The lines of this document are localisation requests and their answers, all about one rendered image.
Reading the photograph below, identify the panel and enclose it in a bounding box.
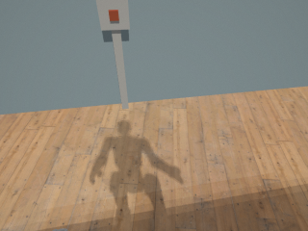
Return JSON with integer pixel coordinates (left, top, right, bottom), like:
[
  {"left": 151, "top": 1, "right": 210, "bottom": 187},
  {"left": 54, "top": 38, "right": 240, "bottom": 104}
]
[{"left": 95, "top": 0, "right": 130, "bottom": 110}]

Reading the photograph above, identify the button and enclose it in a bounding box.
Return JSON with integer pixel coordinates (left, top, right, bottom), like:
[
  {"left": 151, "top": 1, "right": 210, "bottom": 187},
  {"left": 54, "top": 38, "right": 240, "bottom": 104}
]
[{"left": 109, "top": 10, "right": 119, "bottom": 21}]

